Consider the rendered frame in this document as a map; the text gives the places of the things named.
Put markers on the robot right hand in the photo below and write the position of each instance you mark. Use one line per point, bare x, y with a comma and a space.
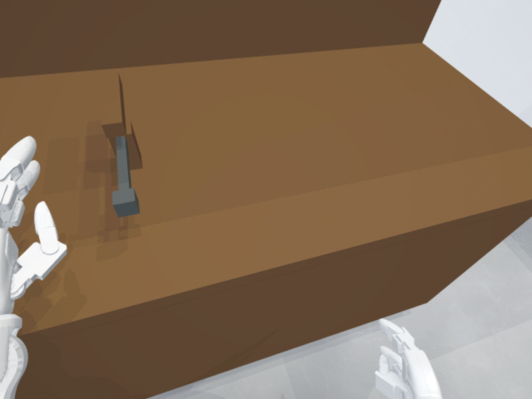
413, 376

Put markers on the robot left hand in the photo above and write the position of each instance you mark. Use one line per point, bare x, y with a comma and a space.
18, 174

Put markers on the counter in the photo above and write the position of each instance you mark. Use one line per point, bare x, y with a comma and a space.
303, 167

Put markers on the left robot forearm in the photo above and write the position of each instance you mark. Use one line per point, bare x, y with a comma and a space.
13, 355

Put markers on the tap lever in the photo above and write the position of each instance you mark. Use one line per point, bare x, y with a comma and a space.
124, 200

